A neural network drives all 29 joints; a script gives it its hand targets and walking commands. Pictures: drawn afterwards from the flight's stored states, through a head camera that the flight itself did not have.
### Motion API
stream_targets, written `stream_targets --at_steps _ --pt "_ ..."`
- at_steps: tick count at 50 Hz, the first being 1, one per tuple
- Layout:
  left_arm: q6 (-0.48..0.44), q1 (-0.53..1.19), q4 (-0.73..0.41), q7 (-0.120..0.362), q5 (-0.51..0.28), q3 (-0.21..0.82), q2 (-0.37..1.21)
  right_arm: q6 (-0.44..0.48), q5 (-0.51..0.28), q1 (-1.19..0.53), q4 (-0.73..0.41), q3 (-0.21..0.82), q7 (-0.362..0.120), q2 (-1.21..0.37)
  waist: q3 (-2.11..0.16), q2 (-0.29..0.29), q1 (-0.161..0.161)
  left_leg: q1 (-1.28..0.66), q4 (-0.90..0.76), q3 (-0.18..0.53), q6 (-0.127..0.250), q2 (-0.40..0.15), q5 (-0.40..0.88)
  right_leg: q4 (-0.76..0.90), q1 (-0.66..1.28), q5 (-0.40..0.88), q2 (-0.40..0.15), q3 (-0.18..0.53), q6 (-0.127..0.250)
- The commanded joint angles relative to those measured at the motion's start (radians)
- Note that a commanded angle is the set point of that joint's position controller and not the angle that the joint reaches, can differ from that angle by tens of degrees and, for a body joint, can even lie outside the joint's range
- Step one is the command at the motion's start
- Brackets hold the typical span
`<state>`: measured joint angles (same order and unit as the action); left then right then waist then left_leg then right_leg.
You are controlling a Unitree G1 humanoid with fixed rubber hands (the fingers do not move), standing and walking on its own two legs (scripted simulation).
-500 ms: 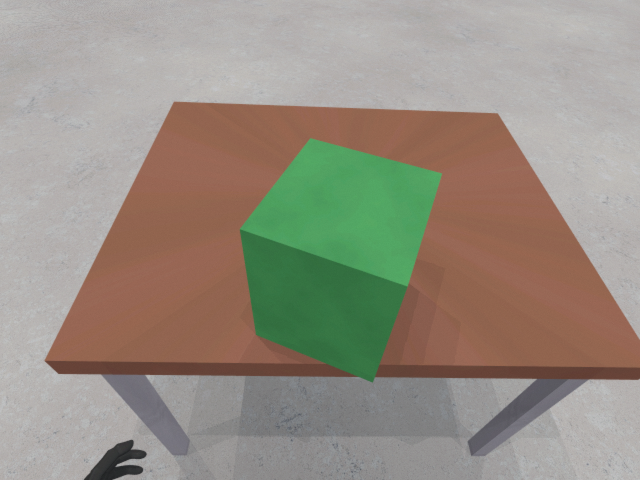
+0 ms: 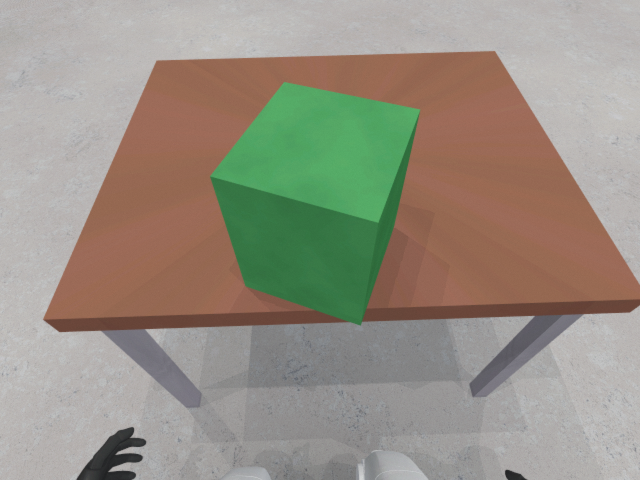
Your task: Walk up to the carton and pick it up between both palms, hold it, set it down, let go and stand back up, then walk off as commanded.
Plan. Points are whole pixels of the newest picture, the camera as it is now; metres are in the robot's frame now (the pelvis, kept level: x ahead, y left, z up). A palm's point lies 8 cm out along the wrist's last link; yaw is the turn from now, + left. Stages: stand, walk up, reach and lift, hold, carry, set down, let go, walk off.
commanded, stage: walk off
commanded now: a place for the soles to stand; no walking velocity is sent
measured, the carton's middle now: (323, 207) +0.47 +0.01 +0.03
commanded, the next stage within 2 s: none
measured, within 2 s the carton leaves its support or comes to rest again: neither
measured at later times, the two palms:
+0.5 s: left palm out of the picture -0.04 +0.22 -0.07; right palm out of the picture -0.09 -0.37 -0.16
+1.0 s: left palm out of the picture -0.29 +0.19 -0.09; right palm out of the picture -0.25 -0.40 -0.16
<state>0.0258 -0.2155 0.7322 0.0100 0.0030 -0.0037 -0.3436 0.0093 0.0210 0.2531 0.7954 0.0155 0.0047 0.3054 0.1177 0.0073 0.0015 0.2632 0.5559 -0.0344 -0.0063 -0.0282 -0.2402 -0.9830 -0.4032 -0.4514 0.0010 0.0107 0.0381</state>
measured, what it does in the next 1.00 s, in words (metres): walks backwards: left foot, then right foot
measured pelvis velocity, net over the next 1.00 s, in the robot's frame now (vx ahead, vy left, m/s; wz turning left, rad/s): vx -0.34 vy -0.12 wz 0.05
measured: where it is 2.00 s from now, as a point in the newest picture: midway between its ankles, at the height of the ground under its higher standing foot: outside the picture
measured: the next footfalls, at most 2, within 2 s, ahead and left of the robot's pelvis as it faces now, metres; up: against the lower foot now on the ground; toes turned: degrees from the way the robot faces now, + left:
left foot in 0.64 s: -0.20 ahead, +0.03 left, +0.00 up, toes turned +2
right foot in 0.88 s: -0.28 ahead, -0.19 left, +0.00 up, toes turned +8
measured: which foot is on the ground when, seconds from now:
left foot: down 0.00-0.10, up 0.12-0.62, down 0.64-0.90, up 0.92-1.00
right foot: down 0.00-0.66, up 0.68-0.86, down 0.88-1.00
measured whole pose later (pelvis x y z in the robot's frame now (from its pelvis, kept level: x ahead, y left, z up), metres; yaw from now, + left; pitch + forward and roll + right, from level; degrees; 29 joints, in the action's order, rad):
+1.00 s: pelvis -0.34 -0.12 -0.02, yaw +3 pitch -7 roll +2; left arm 0.02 -0.30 0.73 -0.05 0.01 -0.03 -0.31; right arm -0.10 0.04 0.24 0.76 0.01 -0.01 0.41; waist 0.21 0.10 0.03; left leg 0.47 1.08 0.15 0.02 0.11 -0.48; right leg -0.84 -0.27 -0.43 0.07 0.05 0.06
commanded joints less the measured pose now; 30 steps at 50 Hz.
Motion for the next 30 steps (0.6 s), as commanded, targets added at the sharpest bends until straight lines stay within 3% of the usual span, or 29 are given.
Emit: stream_targets --at_steps 1,2,3,4,5,6,7,8,9,10,11,15,18,19,21,23,24,27,28,29,30 --pt "0.004 -0.12 -0.025 -0.015 0.01 -0.116 -0.215 -0.018 0.035 -0.048 -0.131 -0.137 0.029 0.34 -0.134 0.237 -0.001 0.024 -0.055 0.277 0.261 -0.268 0.577 0.069 0.038 -0.007 -0.024 0.062 0.019" --pt "-0.001 -0.136 -0.015 -0.013 0.012 -0.118 -0.217 -0.025 0.035 -0.061 -0.131 -0.135 0.026 0.345 -0.118 0.23 -0.014 0.074 -0.025 0.252 0.234 -0.242 0.532 0.204 0.105 0.037 -0.042 0.034 0.022" --pt "-0.008 -0.203 0.018 -0.01 0.014 -0.121 -0.215 -0.035 0.029 -0.105 -0.135 -0.135 0.024 0.338 -0.136 0.203 -0.06 0.14 0.058 0.2 0.181 -0.19 0.429 0.418 0.247 0.155 -0.053 0.025 0.031" --pt "-0.015 -0.245 0.033 -0.013 0.025 -0.129 -0.246 -0.041 0.023 -0.087 -0.131 -0.128 0.02 0.302 -0.147 0.078 -0.074 0.218 0.197 0.117 0.11 -0.095 0.228 0.543 0.359 0.289 -0.089 0.095 0.034" --pt "-0.024 -0.252 0.025 -0.023 0.037 -0.133 -0.312 -0.053 0.017 -0.053 -0.138 -0.112 0.021 0.234 -0.138 -0.185 -0.052 0.371 0.391 0.087 0.065 0.093 -0.303 0.581 0.389 0.639 -0.24 0.367 0.06" --pt "-0.026 -0.144 -0.01 -0.032 0.038 -0.14 -0.373 -0.069 0.013 -0.01 -0.11 -0.113 0.035 0.246 -0.125 -0.159 -0.011 0.311 0.559 0.164 0.039 0.137 -0.398 0.631 0.192 0.578 -0.372 0.53 0.114" --pt "-0.018 -0.083 -0.018 -0.038 0.048 -0.154 -0.396 -0.081 0.011 0.001 -0.096 -0.126 0.042 0.287 -0.087 -0.109 -0.022 0.291 0.639 0.262 0.061 0.154 -0.382 0.697 0.074 0.313 -0.39 0.571 0.112" --pt "-0.019 -0.02 -0.042 -0.045 0.045 -0.148 -0.369 -0.085 0.002 -0.007 -0.078 -0.132 0.04 0.299 -0.035 -0.05 0.0 0.299 0.673 0.312 0.073 0.17 -0.303 0.716 0.036 0.159 -0.344 0.517 0.046" --pt "-0.02 0.038 -0.049 -0.049 0.043 -0.14 -0.337 -0.088 -0.003 0.013 -0.055 -0.132 0.039 0.306 -0.023 -0.061 0.026 0.332 0.675 0.315 0.077 0.167 -0.237 0.691 0.072 0.12 -0.296 0.447 -0.009" --pt "-0.027 0.049 -0.054 -0.051 0.035 -0.144 -0.326 -0.086 -0.002 0.049 -0.035 -0.125 0.034 0.304 -0.039 -0.061 0.036 0.359 0.686 0.31 0.064 0.163 -0.189 0.683 0.123 0.076 -0.27 0.398 -0.017" --pt "-0.028 0.054 -0.071 -0.052 0.031 -0.141 -0.309 -0.086 0.0 0.059 -0.028 -0.126 0.032 0.307 -0.051 -0.06 0.034 0.352 0.681 0.283 0.052 0.161 -0.168 0.692 0.156 0.046 -0.258 0.393 -0.035" --pt "-0.029 0.038 -0.069 -0.054 0.023 -0.146 -0.302 -0.101 0.012 0.104 0.026 -0.127 0.016 0.309 -0.063 -0.069 0.035 0.291 0.639 0.231 0.033 0.163 -0.142 0.762 0.172 -0.087 -0.243 0.344 -0.062" --pt "-0.03 0.037 -0.053 -0.054 0.017 -0.155 -0.299 -0.106 0.014 0.131 0.073 -0.127 0.007 0.321 -0.091 -0.078 0.035 0.246 0.615 0.224 0.033 0.162 -0.145 0.768 0.176 -0.109 -0.226 0.319 -0.049" --pt "-0.027 0.028 -0.044 -0.057 0.015 -0.156 -0.299 -0.107 0.017 0.126 0.075 -0.128 0.007 0.319 -0.086 -0.08 0.027 0.234 0.596 0.215 0.032 0.156 -0.159 0.783 0.172 -0.117 -0.235 0.317 -0.062" --pt "-0.026 0.045 -0.046 -0.056 0.017 -0.155 -0.303 -0.112 0.016 0.144 0.087 -0.125 0.003 0.317 -0.115 -0.094 0.036 0.196 0.571 0.198 0.037 0.158 -0.175 0.785 0.183 -0.104 -0.237 0.3 -0.034" --pt "-0.022 0.053 -0.035 -0.057 0.015 -0.16 -0.298 -0.115 0.015 0.159 0.102 -0.127 -0.002 0.322 -0.12 -0.093 0.032 0.159 0.512 0.171 0.047 0.145 -0.199 0.804 0.167 -0.121 -0.235 0.288 -0.055" --pt "-0.021 0.074 -0.027 -0.055 0.015 -0.16 -0.295 -0.118 0.014 0.179 0.118 -0.13 -0.006 0.324 -0.12 -0.1 0.045 0.129 0.49 0.168 0.053 0.149 -0.211 0.826 0.156 -0.136 -0.218 0.278 -0.088" --pt "-0.005 0.114 -0.03 -0.048 0.022 -0.165 -0.294 -0.128 0.015 0.286 0.149 -0.134 -0.015 0.335 -0.132 -0.172 0.077 -0.009 0.293 0.062 0.07 0.157 -0.282 0.908 0.109 -0.123 -0.185 0.199 -0.163" --pt "0.0 0.136 -0.029 -0.052 0.028 -0.167 -0.287 -0.128 0.008 0.327 0.174 -0.138 -0.02 0.334 -0.156 -0.174 0.091 -0.083 0.234 0.016 0.08 0.16 -0.308 0.915 0.083 -0.11 -0.172 0.175 -0.165" --pt "0.012 0.139 -0.028 -0.057 0.033 -0.165 -0.288 -0.13 0.003 0.349 0.184 -0.139 -0.022 0.325 -0.185 -0.208 0.1 -0.139 0.17 -0.037 0.094 0.143 -0.335 0.917 0.051 -0.13 -0.186 0.161 -0.135" --pt "0.018 0.148 -0.021 -0.057 0.039 -0.166 -0.28 -0.13 0.006 0.398 0.188 -0.141 -0.026 0.324 -0.191 -0.194 0.117 -0.184 0.113 -0.069 0.109 0.142 -0.367 0.904 0.019 -0.166 -0.169 0.134 -0.142"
